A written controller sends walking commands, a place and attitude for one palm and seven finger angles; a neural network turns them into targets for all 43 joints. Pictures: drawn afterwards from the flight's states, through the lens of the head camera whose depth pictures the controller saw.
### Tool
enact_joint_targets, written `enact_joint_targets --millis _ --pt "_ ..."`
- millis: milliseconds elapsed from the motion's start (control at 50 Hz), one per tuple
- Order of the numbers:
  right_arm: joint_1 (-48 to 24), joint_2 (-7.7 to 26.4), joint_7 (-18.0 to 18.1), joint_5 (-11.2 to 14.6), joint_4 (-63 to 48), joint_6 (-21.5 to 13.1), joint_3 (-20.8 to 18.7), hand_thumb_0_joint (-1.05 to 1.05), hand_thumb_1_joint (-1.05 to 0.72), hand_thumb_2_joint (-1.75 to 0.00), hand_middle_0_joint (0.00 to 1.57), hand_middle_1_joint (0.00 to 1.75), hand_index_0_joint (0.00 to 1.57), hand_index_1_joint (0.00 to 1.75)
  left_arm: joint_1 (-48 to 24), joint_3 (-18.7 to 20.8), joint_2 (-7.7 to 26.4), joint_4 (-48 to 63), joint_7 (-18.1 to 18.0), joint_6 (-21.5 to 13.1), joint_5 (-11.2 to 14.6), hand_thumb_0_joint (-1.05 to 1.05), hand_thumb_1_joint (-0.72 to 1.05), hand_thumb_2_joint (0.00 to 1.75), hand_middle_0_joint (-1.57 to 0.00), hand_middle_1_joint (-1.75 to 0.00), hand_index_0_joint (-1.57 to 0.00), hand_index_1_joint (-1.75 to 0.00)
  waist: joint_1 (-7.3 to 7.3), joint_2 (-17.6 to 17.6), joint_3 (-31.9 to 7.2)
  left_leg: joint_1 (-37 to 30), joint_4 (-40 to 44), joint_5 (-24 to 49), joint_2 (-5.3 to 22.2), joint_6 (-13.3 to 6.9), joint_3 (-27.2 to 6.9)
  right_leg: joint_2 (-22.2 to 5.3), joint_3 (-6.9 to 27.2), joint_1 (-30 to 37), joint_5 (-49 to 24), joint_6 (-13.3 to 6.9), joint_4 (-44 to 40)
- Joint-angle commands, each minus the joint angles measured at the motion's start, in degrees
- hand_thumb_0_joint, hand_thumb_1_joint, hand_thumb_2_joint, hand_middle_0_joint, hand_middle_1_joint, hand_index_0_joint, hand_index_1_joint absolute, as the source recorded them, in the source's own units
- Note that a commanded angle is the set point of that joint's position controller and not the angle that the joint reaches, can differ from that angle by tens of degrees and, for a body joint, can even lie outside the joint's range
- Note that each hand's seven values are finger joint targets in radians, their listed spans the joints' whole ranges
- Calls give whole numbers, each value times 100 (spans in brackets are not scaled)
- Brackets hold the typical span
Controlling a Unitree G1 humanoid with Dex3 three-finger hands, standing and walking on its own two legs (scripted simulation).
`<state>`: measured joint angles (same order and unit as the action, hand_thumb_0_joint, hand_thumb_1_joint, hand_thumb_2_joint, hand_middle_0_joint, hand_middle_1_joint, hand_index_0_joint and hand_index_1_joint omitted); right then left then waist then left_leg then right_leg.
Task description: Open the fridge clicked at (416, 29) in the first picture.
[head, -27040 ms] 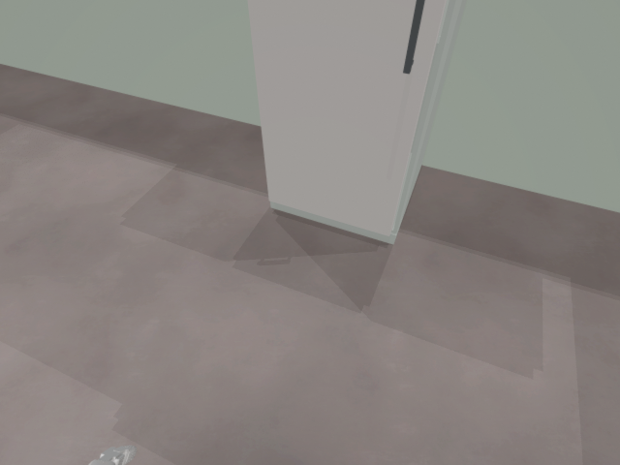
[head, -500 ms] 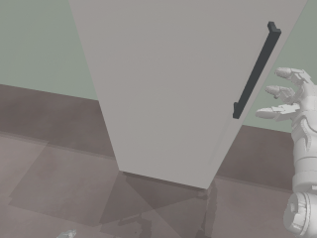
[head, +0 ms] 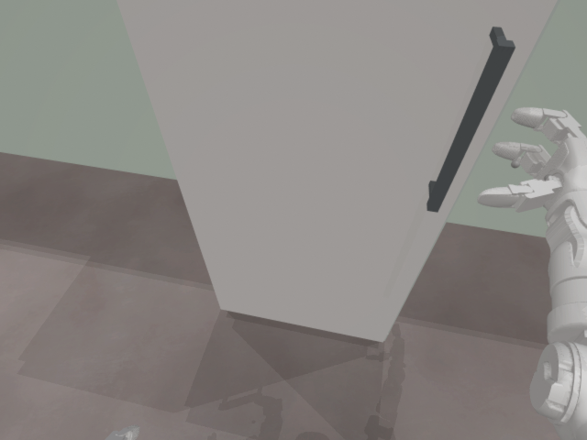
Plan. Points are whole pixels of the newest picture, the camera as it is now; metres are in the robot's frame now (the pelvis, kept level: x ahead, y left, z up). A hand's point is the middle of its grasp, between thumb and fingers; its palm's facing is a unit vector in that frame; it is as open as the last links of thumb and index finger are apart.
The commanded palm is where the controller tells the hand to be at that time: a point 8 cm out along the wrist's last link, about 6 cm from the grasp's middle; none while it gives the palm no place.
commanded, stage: move the hooked fingers beside the handle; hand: right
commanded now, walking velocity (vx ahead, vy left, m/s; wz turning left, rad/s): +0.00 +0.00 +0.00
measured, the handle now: (460, 133) +0.52 -0.17 +0.17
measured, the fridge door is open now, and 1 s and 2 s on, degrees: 0 0 0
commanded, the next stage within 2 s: none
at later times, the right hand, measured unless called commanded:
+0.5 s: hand (521, 173) +0.43 -0.23 +0.17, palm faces +0.11 +0.99 +0.01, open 14.0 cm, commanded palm +0.41 -0.28 +0.17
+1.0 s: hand (527, 175) +0.44 -0.24 +0.17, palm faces +0.12 +0.99 +0.03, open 14.0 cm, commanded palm +0.41 -0.29 +0.17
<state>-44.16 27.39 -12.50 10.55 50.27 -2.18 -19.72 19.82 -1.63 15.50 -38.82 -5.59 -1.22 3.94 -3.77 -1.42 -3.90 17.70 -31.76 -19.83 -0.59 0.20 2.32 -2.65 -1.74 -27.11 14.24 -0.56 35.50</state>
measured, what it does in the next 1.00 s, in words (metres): stands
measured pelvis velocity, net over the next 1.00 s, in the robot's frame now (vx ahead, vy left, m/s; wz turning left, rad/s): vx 0.01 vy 0.00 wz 0.00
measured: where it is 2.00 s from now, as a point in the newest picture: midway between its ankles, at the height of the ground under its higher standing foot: outside the picture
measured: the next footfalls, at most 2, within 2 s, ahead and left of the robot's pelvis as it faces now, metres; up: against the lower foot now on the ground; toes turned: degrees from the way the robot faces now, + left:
none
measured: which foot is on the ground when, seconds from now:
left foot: down 0.00-1.00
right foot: down 0.00-1.00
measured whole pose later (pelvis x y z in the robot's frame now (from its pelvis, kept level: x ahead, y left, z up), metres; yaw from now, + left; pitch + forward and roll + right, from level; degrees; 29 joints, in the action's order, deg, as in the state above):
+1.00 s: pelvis +0.01 +0.00 +0.00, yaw +0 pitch +5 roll +2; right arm -40.0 28.8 -14.6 11.5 47.4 0.8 -21.3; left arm 20.5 -1.3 15.8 -38.7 -5.9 0.1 4.5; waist -3.3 -1.5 -4.0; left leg 16.3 -31.0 -20.0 -0.9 0.0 2.3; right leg -2.9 -1.6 -25.9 14.7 -0.3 35.2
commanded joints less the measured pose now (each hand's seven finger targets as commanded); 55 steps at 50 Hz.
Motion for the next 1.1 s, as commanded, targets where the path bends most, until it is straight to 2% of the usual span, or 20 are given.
enact_joint_targets --millis 0,40,80,100,280,320,340,360,380,440,520,600,640,760,840,900,940,1020,1040,1080 --pt "-2341 1441 50 33 -1166 -135 -268 0 50 -30 30 120 30 120 35 351 924 716 -19 -193 0 0 90 90 -20 -30 -20 -30 66 -210 -1637 393 397 1691 -155 -104 -2 85 305 1851 -1365 -166 -308" --pt "-2196 1314 106 61 -1430 -137 -234 0 50 -30 30 120 30 120 39 366 900 789 5 -198 -16 0 90 90 -20 -30 -20 -30 88 -134 -1689 282 403 1788 -161 -106 5 94 277 1888 -1495 -186 -270" --pt "-2095 1567 165 51 -1959 -206 -485 0 50 -30 30 120 30 120 -43 380 902 854 28 -196 -21 0 90 90 -20 -30 -20 -30 195 -376 -1998 133 364 2029 -170 -123 -40 93 260 2084 -1736 -173 -276" --pt "-1953 1654 185 62 -2002 -227 -600 0 50 -30 30 120 30 120 -51 374 893 868 18 -185 -18 0 90 90 -20 -30 -20 -30 205 -201 -1985 68 358 2053 -184 -126 -32 78 271 2077 -1764 -171 -288" --pt "-2366 1529 30 53 -1698 -4 -281 0 50 -30 30 120 30 120 -142 316 891 728 -90 -154 27 0 90 90 -20 -30 -20 -30 -69 -254 -1244 380 554 1623 -131 -71 -87 103 210 1756 -1094 -203 -361" --pt "-2576 1293 -30 73 -1804 -33 -57 0 50 -30 30 120 30 120 -178 323 866 753 -94 -192 32 0 90 90 -20 -30 -20 -30 -73 -545 -1359 509 558 1478 -135 -100 -73 104 259 1959 -1081 -180 -357" --pt "-2594 1253 -34 108 -1851 -74 -15 0 50 -30 30 120 30 120 -114 339 879 741 -101 -206 21 0 90 90 -20 -30 -20 -30 -127 -290 -1475 437 563 1560 -137 -90 -67 100 260 1998 -1155 -211 -298" --pt "-2586 1406 -42 110 -1790 -85 -140 0 50 -30 30 120 30 120 -147 341 894 721 -111 -207 30 0 90 90 -20 -30 -20 -30 -72 -465 -1580 469 543 1577 -135 -104 -92 98 278 2061 -1184 -194 -292" --pt "-2750 1160 -67 144 -1766 -88 86 0 50 -30 30 120 30 120 -146 322 869 709 -115 -217 29 0 90 90 -20 -30 -20 -30 -151 -420 -1526 523 551 1593 -133 -90 -75 108 280 2093 -1182 -195 -291" --pt "-2908 1231 -51 183 -1394 -131 28 0 50 -30 30 120 30 120 -36 329 897 612 -125 -234 12 0 90 90 -20 -30 -20 -30 -196 -196 -1462 602 567 1392 -130 -87 -50 100 327 1993 -1019 -194 -271" --pt "-3050 1378 73 66 -1156 -191 -103 0 50 -30 30 120 30 120 -24 313 908 596 -87 -259 -19 0 90 90 -20 -30 -20 -30 -99 -349 -1639 589 478 1397 -111 -98 -46 116 370 1972 -1070 -162 -289" --pt "-2659 1881 167 -32 -1168 -341 -565 0 50 -30 30 120 30 120 23 326 929 646 -32 -220 -60 0 90 90 -20 -30 -20 -30 89 -325 -1981 200 362 1858 -105 -103 -91 123 296 1883 -1445 -168 -228" --pt "-2372 1932 146 -9 -1083 -377 -645 0 50 -30 30 120 30 120 68 340 929 680 -18 -183 -67 0 90 90 -20 -30 -20 -30 86 28 -1924 5 357 2070 -108 -68 -96 125 216 1685 -1499 -208 -192" --pt "-2149 2037 -52 25 -1524 -364 -718 0 50 -30 30 120 30 120 -10 375 936 818 -24 -111 -4 0 90 90 -20 -30 -20 -30 126 -246 -1881 -44 363 2327 -140 -60 -147 115 128 1738 -1620 -222 -224" --pt "-2169 1476 -207 179 -1870 -301 -259 0 50 -30 30 120 30 120 -28 387 893 807 -49 -125 41 0 90 90 -20 -30 -20 -30 -22 -328 -1672 171 443 2124 -176 -79 -88 78 155 1959 -1595 -220 -223" --pt "-2212 1535 -229 225 -1604 -92 -329 0 50 -30 30 120 30 120 -17 384 926 724 -79 -134 55 0 90 90 -20 -30 -20 -30 -38 -339 -1404 409 521 1856 -169 -72 -92 95 198 1862 -1309 -219 -272" --pt "-2201 1639 -208 233 -1400 -11 -401 0 50 -30 30 120 30 120 54 378 956 675 -96 -120 43 0 90 90 -20 -30 -20 -30 -68 -12 -1262 386 544 1805 -152 -60 -77 97 199 1706 -1220 -236 -268" --pt "-2702 1479 -68 118 -1840 -128 -205 0 50 -30 30 120 30 120 -30 366 905 705 -73 -189 10 0 90 90 -20 -30 -20 -30 -51 -580 -1695 524 461 1652 -150 -106 -59 97 311 2101 -1355 -176 -258" --pt "-2577 1549 -14 117 -1900 -182 -278 0 50 -30 30 120 30 120 9 373 915 707 -69 -188 -1 0 90 90 -20 -30 -20 -30 -44 -402 -1800 428 451 1723 -158 -110 -61 80 306 2131 -1457 -196 -217" --pt "-2743 1339 39 111 -2101 -266 -112 0 50 -30 30 120 30 120 -82 352 878 724 -57 -223 -1 0 90 90 -20 -30 -20 -30 -45 -646 -1971 479 419 1715 -165 -124 -43 77 352 2345 -1522 -154 -240"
